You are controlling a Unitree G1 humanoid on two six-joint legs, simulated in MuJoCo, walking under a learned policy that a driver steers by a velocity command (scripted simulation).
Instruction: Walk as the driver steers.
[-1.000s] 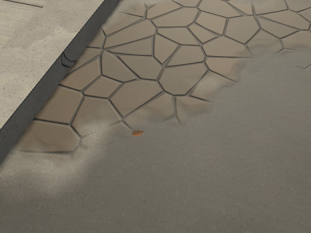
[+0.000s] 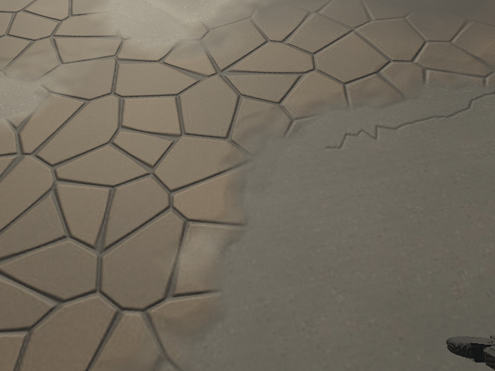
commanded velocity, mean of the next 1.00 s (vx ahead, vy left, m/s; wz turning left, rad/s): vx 0.11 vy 0.00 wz -0.11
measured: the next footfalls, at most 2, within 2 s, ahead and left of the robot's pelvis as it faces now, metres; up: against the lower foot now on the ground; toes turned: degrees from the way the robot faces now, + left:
left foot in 0.16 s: +0.28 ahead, +0.12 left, +0.00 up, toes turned -11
right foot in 0.52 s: +0.17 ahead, -0.11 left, +0.00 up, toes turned -11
